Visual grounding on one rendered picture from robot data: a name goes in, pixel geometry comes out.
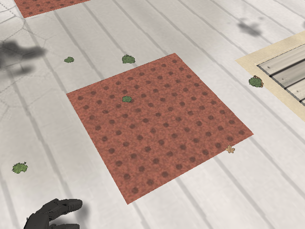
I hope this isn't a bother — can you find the left robot hand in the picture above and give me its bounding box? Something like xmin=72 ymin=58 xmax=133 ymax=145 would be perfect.
xmin=24 ymin=198 xmax=83 ymax=229

